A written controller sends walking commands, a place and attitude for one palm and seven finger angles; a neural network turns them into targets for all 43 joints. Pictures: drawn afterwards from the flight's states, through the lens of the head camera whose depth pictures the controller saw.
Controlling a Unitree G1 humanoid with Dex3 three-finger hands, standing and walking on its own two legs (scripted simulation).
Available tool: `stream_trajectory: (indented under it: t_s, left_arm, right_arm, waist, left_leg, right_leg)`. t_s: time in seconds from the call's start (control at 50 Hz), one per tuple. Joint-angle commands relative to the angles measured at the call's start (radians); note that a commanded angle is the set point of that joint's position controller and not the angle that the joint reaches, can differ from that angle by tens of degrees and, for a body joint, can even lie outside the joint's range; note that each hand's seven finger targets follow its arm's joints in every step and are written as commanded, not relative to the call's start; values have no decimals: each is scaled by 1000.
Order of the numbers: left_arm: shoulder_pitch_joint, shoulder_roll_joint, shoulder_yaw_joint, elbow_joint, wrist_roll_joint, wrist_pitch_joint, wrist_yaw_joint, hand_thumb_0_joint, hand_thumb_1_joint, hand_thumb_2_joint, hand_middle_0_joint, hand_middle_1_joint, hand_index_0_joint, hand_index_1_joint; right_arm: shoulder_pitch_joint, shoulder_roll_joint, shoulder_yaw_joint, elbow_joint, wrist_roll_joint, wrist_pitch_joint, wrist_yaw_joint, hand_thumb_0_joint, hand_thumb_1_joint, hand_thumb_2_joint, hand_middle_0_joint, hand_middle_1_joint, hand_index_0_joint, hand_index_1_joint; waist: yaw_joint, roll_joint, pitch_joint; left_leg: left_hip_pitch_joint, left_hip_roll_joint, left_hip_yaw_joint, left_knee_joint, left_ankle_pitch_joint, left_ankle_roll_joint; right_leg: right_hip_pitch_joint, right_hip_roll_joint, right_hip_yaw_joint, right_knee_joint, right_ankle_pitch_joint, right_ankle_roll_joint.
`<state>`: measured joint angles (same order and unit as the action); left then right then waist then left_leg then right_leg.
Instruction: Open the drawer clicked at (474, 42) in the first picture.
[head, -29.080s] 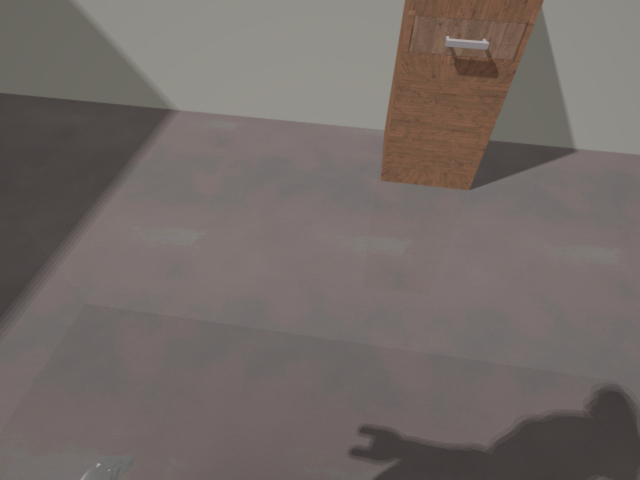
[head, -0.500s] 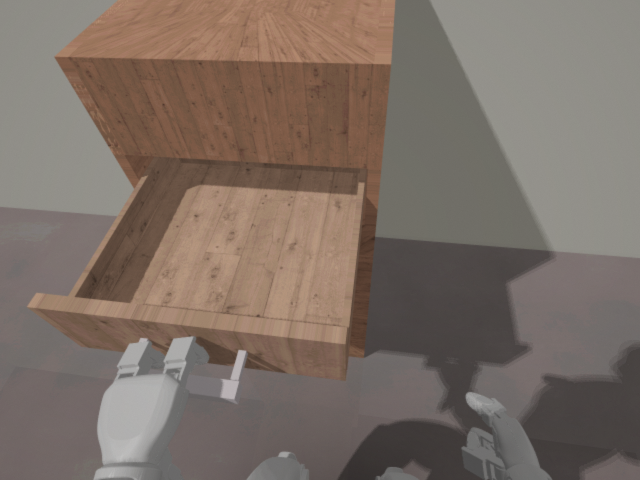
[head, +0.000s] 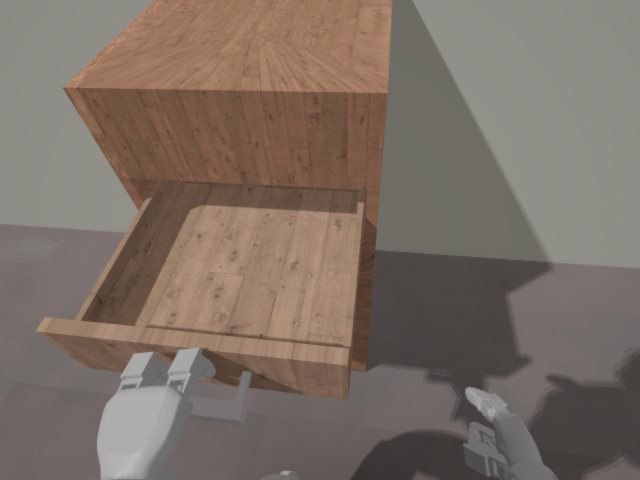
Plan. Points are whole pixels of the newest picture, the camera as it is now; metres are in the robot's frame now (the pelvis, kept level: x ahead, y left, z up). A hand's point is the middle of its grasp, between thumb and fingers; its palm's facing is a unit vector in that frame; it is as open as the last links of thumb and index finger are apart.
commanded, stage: lift the hand off the handle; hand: left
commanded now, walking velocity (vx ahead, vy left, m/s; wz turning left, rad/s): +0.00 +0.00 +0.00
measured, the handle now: (190, 390) +0.23 +0.19 -0.01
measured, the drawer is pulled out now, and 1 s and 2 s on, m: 0.28 0.28 0.28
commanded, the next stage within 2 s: draw the hand back to the body in 1.72 s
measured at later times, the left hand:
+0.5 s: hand (155, 429) +0.17 +0.20 +0.04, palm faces +0.02 -0.16 -0.99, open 13.8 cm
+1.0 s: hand (147, 417) +0.17 +0.19 +0.08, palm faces +0.05 -0.17 -0.98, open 13.9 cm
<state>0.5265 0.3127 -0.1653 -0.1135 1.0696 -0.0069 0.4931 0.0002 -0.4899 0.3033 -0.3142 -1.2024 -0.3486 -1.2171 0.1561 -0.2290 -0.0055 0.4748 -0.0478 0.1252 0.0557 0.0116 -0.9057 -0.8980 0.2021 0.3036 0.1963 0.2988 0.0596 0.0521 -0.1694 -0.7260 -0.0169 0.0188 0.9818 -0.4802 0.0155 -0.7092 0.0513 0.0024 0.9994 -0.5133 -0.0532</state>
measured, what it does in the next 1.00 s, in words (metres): stands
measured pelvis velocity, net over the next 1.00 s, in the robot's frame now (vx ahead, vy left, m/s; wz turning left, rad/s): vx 0.00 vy -0.01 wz -0.01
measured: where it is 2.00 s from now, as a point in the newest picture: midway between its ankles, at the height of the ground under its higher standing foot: outside the picture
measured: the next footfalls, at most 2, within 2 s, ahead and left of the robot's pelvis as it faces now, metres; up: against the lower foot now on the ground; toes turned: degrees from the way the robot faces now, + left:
none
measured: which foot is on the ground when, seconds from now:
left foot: down 0.00-1.00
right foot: down 0.00-1.00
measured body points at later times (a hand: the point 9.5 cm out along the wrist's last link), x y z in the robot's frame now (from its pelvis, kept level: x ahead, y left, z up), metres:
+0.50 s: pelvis +0.00 -0.01 +0.02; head +0.03 -0.05 +0.46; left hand +0.16 +0.20 +0.10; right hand +0.22 -0.22 -0.08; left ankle +0.00 +0.11 -0.68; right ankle -0.01 -0.09 -0.68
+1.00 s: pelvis +0.00 -0.01 +0.03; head +0.01 -0.05 +0.48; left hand +0.16 +0.20 +0.13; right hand +0.21 -0.21 -0.06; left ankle +0.00 +0.11 -0.68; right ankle -0.01 -0.09 -0.68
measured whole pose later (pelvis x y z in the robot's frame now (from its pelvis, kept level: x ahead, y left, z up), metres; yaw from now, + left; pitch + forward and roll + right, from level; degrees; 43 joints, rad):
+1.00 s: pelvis +0.00 -0.01 +0.03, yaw -1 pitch +7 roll +1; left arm 0.62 0.36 -0.11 -0.35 0.98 0.00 0.34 0.00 -0.49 0.30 -0.31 -1.20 -0.31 -1.20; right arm 0.17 -0.24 0.00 0.47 -0.03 0.11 0.07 0.01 -0.91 -0.90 0.20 0.30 0.20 0.30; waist 0.09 0.08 -0.13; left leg -0.51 -0.01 0.03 0.79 -0.40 0.01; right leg -0.51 0.06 0.02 0.82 -0.44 -0.06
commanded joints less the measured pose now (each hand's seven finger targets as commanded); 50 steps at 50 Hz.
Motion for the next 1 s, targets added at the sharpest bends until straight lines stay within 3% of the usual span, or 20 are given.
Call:
stream_trajectory:
  t_s: [0.0,0.02,0.04,0.12,0.18,0.2,0.28,0.3,0.4,0.56,0.58,0.62,0.64,0.66,0.68,0.7,0.74,0.76,0.92,0.98]
  left_arm:
    - [-31,110,74,-239,0,-8,40,0,-500,300,-300,-1200,-300,-1200]
    - [-36,107,65,-258,3,-9,37,0,-500,300,-300,-1200,-300,-1200]
    - [-5,104,65,-254,-3,-9,34,0,-500,300,-300,-1200,-300,-1200]
    - [41,130,86,-293,-14,-17,23,0,-500,300,-300,-1200,-300,-1200]
    - [38,133,98,-278,-13,-19,17,0,-500,300,-300,-1200,-300,-1200]
    - [69,155,136,-272,-19,-19,19,0,-500,300,-300,-1200,-300,-1200]
    - [103,129,108,-297,-29,-17,5,0,-500,300,-300,-1200,-300,-1200]
    - [108,149,134,-297,-42,-14,-1,0,-500,300,-300,-1200,-300,-1200]
    - [64,164,140,-335,-54,-24,-26,0,-500,300,-300,-1200,-300,-1200]
    - [79,180,161,-356,-53,-42,-47,0,-500,300,-300,-1200,-300,-1200]
    - [76,162,145,-358,-53,-43,-47,0,-500,300,-300,-1200,-300,-1200]
    - [85,172,154,-379,-53,-36,-49,0,-500,300,-300,-1200,-300,-1200]
    - [96,157,146,-377,-61,-35,-51,0,-500,300,-300,-1200,-300,-1200]
    - [93,178,160,-387,-61,-29,-53,0,-500,300,-300,-1200,-300,-1200]
    - [83,171,158,-377,-63,-28,-54,0,-500,300,-300,-1200,-300,-1200]
    - [90,179,170,-379,-70,-23,-55,0,-500,300,-300,-1200,-300,-1200]
    - [75,165,152,-388,-71,-17,-63,0,-500,300,-300,-1200,-300,-1200]
    - [65,181,159,-403,-68,-16,-70,0,-500,300,-300,-1200,-300,-1200]
    - [59,181,144,-433,-82,-5,-113,0,-500,300,-300,-1200,-300,-1200]
    - [23,156,112,-468,-81,-8,-124,0,-500,300,-300,-1200,-300,-1200]
  right_arm:
    - [-111,-92,-38,-169,6,-46,-4,0,-900,-900,200,300,200,300]
    - [-109,-91,-37,-168,4,-47,1,0,-900,-900,200,300,200,300]
    - [-106,-89,-39,-170,9,-47,-1,0,-900,-900,200,300,200,300]
    - [-107,-88,-32,-179,5,-51,8,0,-900,-900,200,300,200,300]
    - [-116,-88,-31,-172,10,-49,9,0,-900,-900,200,300,200,300]
    - [-123,-88,-29,-176,14,-51,5,0,-900,-900,200,300,200,300]
    - [-124,-87,-32,-179,16,-52,15,0,-900,-900,200,300,200,300]
    - [-126,-89,-30,-179,20,-52,11,0,-900,-900,200,300,200,300]
    - [-128,-92,-31,-174,15,-56,2,0,-900,-900,200,300,200,300]
    - [-121,-92,-34,-175,8,-57,7,0,-900,-900,200,300,200,300]
    - [-123,-90,-37,-173,12,-58,9,0,-900,-900,200,300,200,300]
    - [-122,-91,-36,-181,9,-57,16,0,-900,-900,200,300,200,300]
    - [-125,-89,-39,-179,19,-56,12,0,-900,-900,200,300,200,300]
    - [-126,-91,-37,-186,16,-56,15,0,-900,-900,200,300,200,300]
    - [-126,-89,-38,-178,21,-55,12,0,-900,-900,200,300,200,300]
    - [-135,-91,-36,-185,23,-56,9,0,-900,-900,200,300,200,300]
    - [-133,-88,-37,-182,25,-57,9,0,-900,-900,200,300,200,300]
    - [-127,-88,-36,-183,20,-58,12,0,-900,-900,200,300,200,300]
    - [-131,-87,-28,-181,24,-62,14,0,-900,-900,200,300,200,300]
    - [-137,-84,-30,-185,27,-63,12,0,-900,-900,200,300,200,300]
  waist:
    - [-15,-50,-156]
    - [-8,-30,-169]
    - [-9,-35,-152]
    - [3,-64,-179]
    - [-5,-77,-113]
    - [4,-80,-116]
    - [6,-57,-119]
    - [5,-77,-119]
    - [-3,-63,-90]
    - [13,-62,-82]
    - [4,-59,-56]
    - [18,-49,-95]
    - [13,-47,-74]
    - [22,-51,-96]
    - [10,-64,-65]
    - [17,-75,-72]
    - [14,-69,-58]
    - [19,-79,-92]
    - [16,-79,-40]
    - [12,-35,-17]
  left_leg:
    - [225,-7,-29,-111,299,23]
    - [243,-8,-27,-110,307,20]
    - [241,-4,-28,-117,308,24]
    - [254,-12,-23,-113,349,21]
    - [228,-11,-21,-127,310,22]
    - [226,-10,-20,-134,318,21]
    - [243,-12,-13,-143,316,21]
    - [238,-12,-15,-148,319,22]
    - [261,-13,-15,-167,285,26]
    - [286,-8,-12,-181,268,21]
    - [283,-5,-12,-186,260,24]
    - [300,-7,-11,-186,280,19]
    - [289,-2,-14,-201,278,24]
    - [298,-4,-12,-198,283,20]
    - [289,-1,-13,-202,275,23]
    - [291,-2,-17,-210,281,23]
    - [293,1,-14,-222,266,26]
    - [312,-1,-13,-215,282,24]
    - [347,6,-13,-245,279,24]
    - [365,10,-16,-260,259,27]
  right_leg:
    - [47,-9,46,-193,330,-10]
    - [35,-10,54,-192,323,-11]
    - [57,-9,35,-194,333,-10]
    - [86,-14,71,-201,400,-8]
    - [89,-16,70,-220,392,-5]
    - [115,-14,76,-226,416,-7]
    - [131,-21,81,-235,427,-5]
    - [152,-22,91,-246,447,-5]
    - [146,-30,104,-286,402,-2]
    - [123,-31,111,-310,330,-6]
    - [125,-33,101,-313,334,-6]
    - [129,-33,113,-311,334,-9]
    - [160,-31,86,-305,358,-8]
    - [148,-32,101,-312,342,-7]
    - [158,-33,94,-317,355,-4]
    - [176,-33,100,-323,369,-5]
    - [181,-37,90,-329,352,-2]
    - [169,-37,101,-333,351,-2]
    - [169,-41,112,-379,312,-1]
    - [172,-45,98,-393,273,-4]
